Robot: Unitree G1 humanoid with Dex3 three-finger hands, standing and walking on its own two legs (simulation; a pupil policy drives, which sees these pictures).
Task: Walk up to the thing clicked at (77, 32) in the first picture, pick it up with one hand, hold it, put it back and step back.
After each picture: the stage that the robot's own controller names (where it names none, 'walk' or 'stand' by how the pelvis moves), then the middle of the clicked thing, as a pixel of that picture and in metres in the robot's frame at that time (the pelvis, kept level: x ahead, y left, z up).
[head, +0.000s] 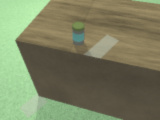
stand; (78, 34) +0.71 +0.02 -0.05
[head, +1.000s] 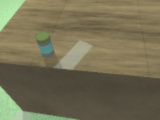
walk; (45, 45) +0.59 +0.21 -0.02
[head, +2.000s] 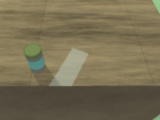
stand; (35, 59) +0.47 +0.19 -0.02
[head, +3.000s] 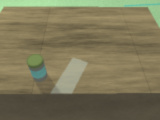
stand; (37, 68) +0.47 +0.19 -0.05
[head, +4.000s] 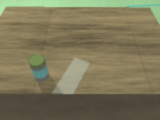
stand; (39, 68) +0.46 +0.19 -0.05
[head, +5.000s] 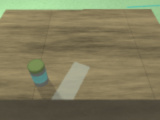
stand; (38, 73) +0.44 +0.19 -0.05
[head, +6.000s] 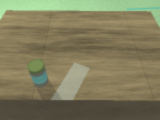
stand; (38, 73) +0.44 +0.19 -0.05
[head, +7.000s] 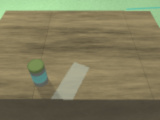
stand; (38, 73) +0.44 +0.19 -0.05
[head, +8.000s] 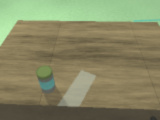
rise first; (46, 79) +0.44 +0.18 -0.05
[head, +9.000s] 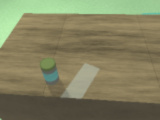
go down; (50, 71) +0.46 +0.17 -0.04
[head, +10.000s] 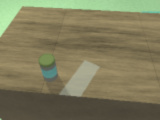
go down; (48, 68) +0.46 +0.17 -0.03
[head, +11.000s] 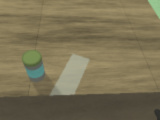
go down; (34, 66) +0.44 +0.16 +0.00
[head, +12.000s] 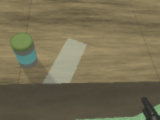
close in; (25, 51) +0.45 +0.16 +0.03
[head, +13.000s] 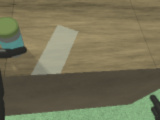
close; (10, 38) +0.48 +0.17 +0.05
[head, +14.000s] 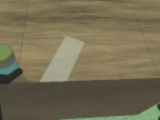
lift; (6, 64) +0.40 +0.22 +0.04
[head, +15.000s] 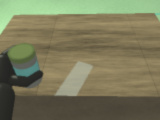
lift; (26, 66) +0.32 +0.16 +0.17
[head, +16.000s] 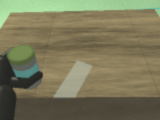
hold; (26, 68) +0.33 +0.16 +0.16
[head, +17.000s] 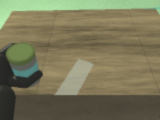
hold; (25, 66) +0.32 +0.16 +0.17
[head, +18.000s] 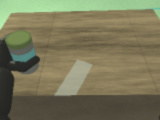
crouch; (23, 53) +0.37 +0.17 +0.17
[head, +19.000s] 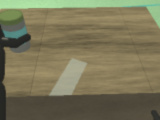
lower; (15, 32) +0.45 +0.19 +0.19
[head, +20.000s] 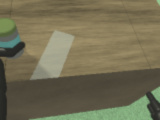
lower; (9, 39) +0.49 +0.17 +0.05
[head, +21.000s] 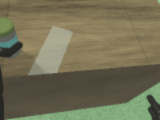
lower; (6, 39) +0.49 +0.18 +0.05
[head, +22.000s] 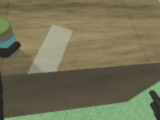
lower; (3, 39) +0.49 +0.18 +0.05
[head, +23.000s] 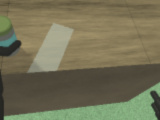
lower; (4, 37) +0.49 +0.18 +0.05
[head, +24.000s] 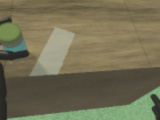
open; (13, 43) +0.47 +0.16 +0.04
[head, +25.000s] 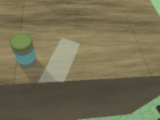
sink last; (24, 51) +0.46 +0.15 +0.02
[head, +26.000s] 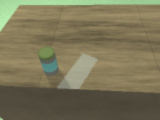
stand; (48, 61) +0.48 +0.16 +0.01
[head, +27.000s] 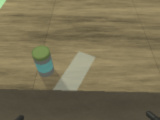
stand; (43, 61) +0.45 +0.16 +0.02
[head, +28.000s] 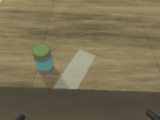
stand; (43, 59) +0.45 +0.16 +0.02
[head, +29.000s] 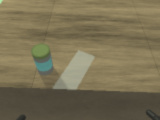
stand; (43, 60) +0.45 +0.16 +0.02
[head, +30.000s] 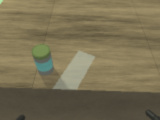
stand; (43, 60) +0.45 +0.16 +0.02
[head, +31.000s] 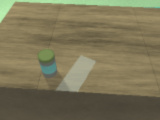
stand; (48, 63) +0.46 +0.16 -0.02
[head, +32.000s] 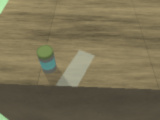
walk; (47, 59) +0.48 +0.16 -0.04
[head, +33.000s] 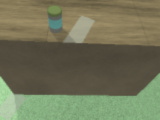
walk; (55, 19) +0.68 +0.11 -0.03
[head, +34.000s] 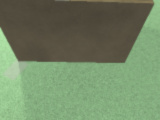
walk; out of the picture +1.02 +0.22 -0.02
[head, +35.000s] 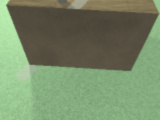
stand; out of the picture +1.09 +0.13 -0.04
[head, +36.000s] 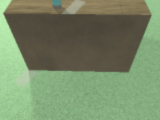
stand; out of the picture +1.09 +0.16 -0.05
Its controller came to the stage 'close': yes
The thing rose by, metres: 0.23
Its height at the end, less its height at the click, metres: +0.00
